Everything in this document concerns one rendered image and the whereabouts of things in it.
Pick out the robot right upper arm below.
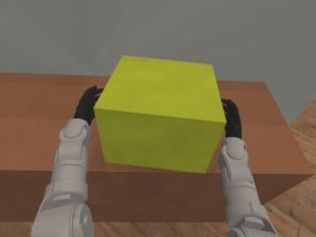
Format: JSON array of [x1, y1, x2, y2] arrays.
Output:
[[226, 226, 277, 237]]

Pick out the robot left upper arm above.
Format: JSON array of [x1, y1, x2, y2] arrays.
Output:
[[32, 202, 95, 237]]

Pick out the robot left forearm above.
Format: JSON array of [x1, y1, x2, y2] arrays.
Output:
[[31, 118, 91, 237]]

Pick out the robot right forearm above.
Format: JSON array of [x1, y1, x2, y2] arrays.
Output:
[[217, 137, 279, 237]]

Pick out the robot right hand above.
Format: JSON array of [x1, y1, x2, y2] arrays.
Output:
[[220, 99, 242, 139]]

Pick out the pedestal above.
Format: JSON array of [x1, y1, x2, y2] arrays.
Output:
[[0, 72, 315, 222]]

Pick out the robot left hand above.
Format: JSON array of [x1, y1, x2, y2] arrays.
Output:
[[74, 85, 104, 126]]

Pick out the carton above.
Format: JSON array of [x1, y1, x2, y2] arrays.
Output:
[[93, 55, 227, 174]]

